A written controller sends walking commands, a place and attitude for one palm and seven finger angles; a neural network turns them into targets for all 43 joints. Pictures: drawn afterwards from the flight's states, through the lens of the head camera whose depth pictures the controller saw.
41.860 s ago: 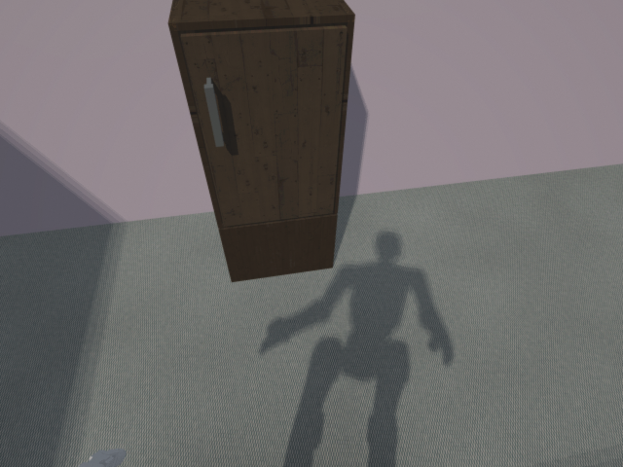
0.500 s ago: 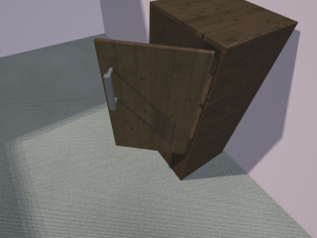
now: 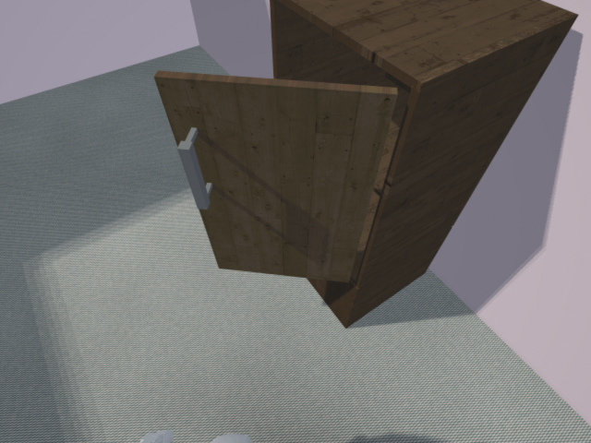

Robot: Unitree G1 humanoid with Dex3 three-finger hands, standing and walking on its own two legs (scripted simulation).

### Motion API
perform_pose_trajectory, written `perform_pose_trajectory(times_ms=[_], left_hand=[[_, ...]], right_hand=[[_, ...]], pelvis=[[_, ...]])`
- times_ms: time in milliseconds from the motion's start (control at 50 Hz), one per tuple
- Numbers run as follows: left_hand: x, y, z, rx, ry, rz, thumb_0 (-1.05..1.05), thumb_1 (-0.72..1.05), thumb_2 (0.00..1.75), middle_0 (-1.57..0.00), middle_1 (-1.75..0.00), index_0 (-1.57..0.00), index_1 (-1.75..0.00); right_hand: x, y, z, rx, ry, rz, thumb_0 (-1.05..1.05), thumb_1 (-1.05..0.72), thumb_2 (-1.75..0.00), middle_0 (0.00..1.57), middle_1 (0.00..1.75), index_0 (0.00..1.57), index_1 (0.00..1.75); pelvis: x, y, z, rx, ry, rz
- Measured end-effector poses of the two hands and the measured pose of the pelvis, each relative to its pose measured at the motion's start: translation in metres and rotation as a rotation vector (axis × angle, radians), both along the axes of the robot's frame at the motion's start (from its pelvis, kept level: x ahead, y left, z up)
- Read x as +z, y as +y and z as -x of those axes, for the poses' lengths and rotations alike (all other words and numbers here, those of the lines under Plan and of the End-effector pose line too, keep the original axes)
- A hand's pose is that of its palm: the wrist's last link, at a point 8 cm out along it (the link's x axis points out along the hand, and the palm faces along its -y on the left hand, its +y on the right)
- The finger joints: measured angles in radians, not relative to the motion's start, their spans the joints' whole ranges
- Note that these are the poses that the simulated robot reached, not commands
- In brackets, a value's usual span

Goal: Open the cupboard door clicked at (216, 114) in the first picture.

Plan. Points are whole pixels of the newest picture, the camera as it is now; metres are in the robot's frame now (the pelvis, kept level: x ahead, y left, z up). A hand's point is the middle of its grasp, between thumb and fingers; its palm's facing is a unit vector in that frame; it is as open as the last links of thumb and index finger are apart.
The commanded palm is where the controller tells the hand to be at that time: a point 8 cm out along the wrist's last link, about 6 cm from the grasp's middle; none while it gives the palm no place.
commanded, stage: come to a stop and stand still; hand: left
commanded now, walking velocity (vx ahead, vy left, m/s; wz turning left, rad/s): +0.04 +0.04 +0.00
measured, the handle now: (198, 170) +0.55 +0.22 +0.00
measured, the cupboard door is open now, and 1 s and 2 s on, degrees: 49 49 49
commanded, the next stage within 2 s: look again from close up in 0.50 s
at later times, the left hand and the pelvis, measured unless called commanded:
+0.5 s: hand out of the picture -0.03 +0.25 -0.16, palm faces +0.01 -0.96 -0.28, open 7.4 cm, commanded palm none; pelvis -0.02 +0.06 +0.00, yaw -1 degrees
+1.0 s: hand out of the picture +0.04 +0.20 -0.16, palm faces -0.02 -0.97 -0.23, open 7.3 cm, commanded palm none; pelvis +0.01 +0.02 +0.01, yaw -1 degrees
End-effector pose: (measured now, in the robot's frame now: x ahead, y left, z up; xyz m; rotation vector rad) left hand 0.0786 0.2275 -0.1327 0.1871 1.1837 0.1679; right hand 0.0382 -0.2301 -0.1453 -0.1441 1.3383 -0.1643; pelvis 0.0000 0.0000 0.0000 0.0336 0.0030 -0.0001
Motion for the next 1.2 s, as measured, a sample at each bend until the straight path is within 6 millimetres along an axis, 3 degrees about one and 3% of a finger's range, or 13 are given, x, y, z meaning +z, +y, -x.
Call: perform_pose_trajectory(times_ms=[140, 300, 400, 500, 620, 800, 1000, 1200], left_hand=[[-0.020, 0.034, 0.045, 0.020, 0.074, 0.006, 0.00, 0.92, 0.90, -0.21, -0.30, -0.20, -0.30], [-0.002, 0.070, 0.087, 0.024, 0.124, -0.037, 0.00, 0.91, 0.90, -0.20, -0.30, -0.20, -0.29], [0.008, 0.078, 0.106, 0.029, 0.166, -0.054, 0.01, 0.91, 0.90, -0.20, -0.30, -0.20, -0.29], [0.009, 0.073, 0.115, 0.031, 0.200, -0.044, 0.01, 0.91, 0.90, -0.20, -0.30, -0.20, -0.29], [0.007, 0.055, 0.106, 0.016, 0.213, -0.010, 0.01, 0.91, 0.90, -0.20, -0.30, -0.20, -0.29], [0.002, 0.032, 0.069, -0.015, 0.181, 0.011, 0.02, 0.93, 0.90, -0.21, -0.30, -0.20, -0.29], [0.003, 0.022, 0.040, -0.015, 0.142, 0.000, 0.01, 0.93, 0.90, -0.20, -0.30, -0.20, -0.29], [0.001, 0.010, 0.035, 0.005, 0.144, 0.000, 0.01, 0.93, 0.90, -0.20, -0.30, -0.20, -0.29]], right_hand=[[0.012, 0.008, -0.020, 0.026, -0.152, 0.064, 0.01, -0.92, -0.90, 0.20, 0.30, 0.20, 0.29], [0.004, 0.052, -0.014, 0.065, -0.212, -0.016, 0.01, -0.91, -0.90, 0.20, 0.30, 0.20, 0.29], [0.001, 0.059, -0.004, 0.061, -0.193, -0.033, 0.00, -0.94, -0.90, 0.20, 0.30, 0.20, 0.30], [-0.001, 0.056, 0.013, 0.063, -0.128, -0.035, 0.00, -0.93, -0.90, 0.20, 0.30, 0.20, 0.30], [-0.003, 0.052, 0.033, 0.041, -0.049, -0.040, 0.01, -0.92, -0.90, 0.20, 0.30, 0.20, 0.30], [-0.002, 0.047, 0.045, 0.008, 0.021, -0.049, 0.01, -0.91, -0.90, 0.20, 0.30, 0.20, 0.29], [-0.002, 0.038, 0.034, 0.005, 0.046, -0.057, 0.01, -0.91, -0.90, 0.20, 0.30, 0.20, 0.29], [-0.001, 0.022, 0.015, 0.016, 0.036, -0.041, 0.01, -0.91, -0.90, 0.20, 0.30, 0.20, 0.29]], pelvis=[[-0.010, 0.025, 0.012, 0.002, -0.025, 0.037], [-0.007, 0.052, 0.020, -0.014, -0.047, 0.031], [-0.002, 0.058, 0.024, -0.018, -0.033, 0.024], [0.000, 0.058, 0.022, -0.018, -0.020, 0.018], [0.003, 0.052, 0.014, -0.020, -0.012, 0.015], [0.005, 0.037, 0.000, -0.023, -0.010, 0.015], [0.006, 0.021, -0.015, -0.017, -0.007, 0.018], [0.005, 0.009, -0.024, -0.008, -0.006, 0.025]])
